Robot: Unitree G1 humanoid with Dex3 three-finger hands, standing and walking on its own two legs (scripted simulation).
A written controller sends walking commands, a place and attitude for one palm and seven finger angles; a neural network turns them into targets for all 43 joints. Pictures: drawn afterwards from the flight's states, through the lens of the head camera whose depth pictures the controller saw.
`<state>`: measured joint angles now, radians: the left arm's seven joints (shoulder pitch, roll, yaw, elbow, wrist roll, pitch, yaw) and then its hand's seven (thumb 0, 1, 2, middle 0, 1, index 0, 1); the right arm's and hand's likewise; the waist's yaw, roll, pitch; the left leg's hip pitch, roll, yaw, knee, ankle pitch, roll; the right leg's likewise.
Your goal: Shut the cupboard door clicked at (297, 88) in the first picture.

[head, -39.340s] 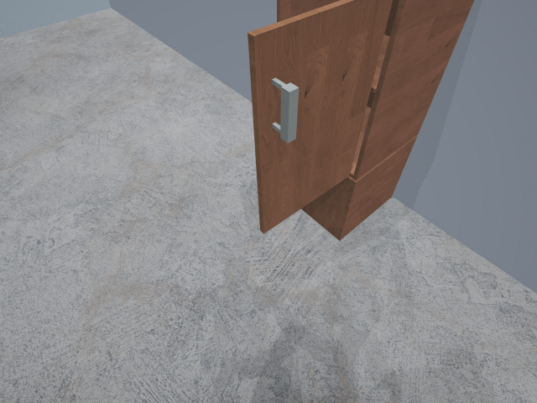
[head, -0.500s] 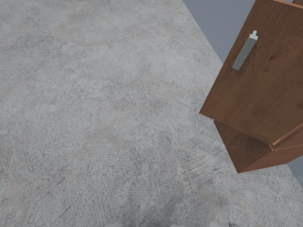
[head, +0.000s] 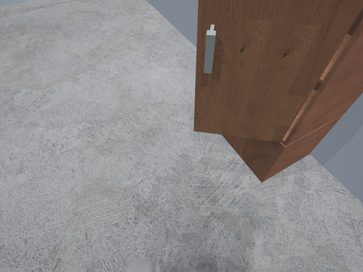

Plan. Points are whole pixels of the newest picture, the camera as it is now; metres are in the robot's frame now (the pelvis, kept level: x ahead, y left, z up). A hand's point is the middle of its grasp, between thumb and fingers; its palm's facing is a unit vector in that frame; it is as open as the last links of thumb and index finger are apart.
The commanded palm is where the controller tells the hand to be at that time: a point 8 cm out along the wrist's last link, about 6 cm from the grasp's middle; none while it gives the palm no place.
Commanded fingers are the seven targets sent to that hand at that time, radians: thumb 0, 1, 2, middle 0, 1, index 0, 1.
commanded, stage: turn to face it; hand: left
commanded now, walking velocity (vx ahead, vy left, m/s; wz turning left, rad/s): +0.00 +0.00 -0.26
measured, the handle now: (210, 49) +0.68 -0.06 +0.10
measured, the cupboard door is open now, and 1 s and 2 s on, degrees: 51 51 51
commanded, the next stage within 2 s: take the last steps up to it in 0.16 s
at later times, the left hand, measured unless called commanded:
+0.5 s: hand (118, 269) +0.15 +0.17 -0.16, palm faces -0.16 -0.97 -0.20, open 7.4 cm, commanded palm none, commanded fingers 0.00 0.90 0.90 -0.20 -0.30 -0.20 -0.30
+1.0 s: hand (147, 234) +0.23 +0.12 -0.19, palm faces -0.21 -0.97 -0.13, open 7.4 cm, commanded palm none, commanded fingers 0.00 0.90 0.90 -0.20 -0.30 -0.20 -0.30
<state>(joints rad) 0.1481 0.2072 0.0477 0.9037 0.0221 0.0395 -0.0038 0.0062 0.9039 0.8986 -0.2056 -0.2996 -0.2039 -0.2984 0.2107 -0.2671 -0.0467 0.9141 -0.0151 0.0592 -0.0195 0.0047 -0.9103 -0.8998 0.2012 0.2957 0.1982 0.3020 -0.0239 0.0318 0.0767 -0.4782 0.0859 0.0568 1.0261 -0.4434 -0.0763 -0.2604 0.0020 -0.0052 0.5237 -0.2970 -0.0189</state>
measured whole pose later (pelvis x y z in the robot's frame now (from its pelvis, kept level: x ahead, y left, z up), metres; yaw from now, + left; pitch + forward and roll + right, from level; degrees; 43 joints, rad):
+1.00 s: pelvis +0.17 -0.06 +0.00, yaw -14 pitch -1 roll -1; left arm 0.24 0.20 0.07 1.06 0.03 0.04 -0.03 0.01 0.91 0.90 -0.20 -0.30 -0.20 -0.30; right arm 0.24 -0.17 -0.01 0.97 -0.04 -0.04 -0.04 0.00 -0.91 -0.90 0.20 0.30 0.20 0.30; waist -0.01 -0.05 0.07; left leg -0.31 0.09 0.17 0.57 -0.25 0.03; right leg -0.44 0.00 -0.02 1.16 -0.39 -0.02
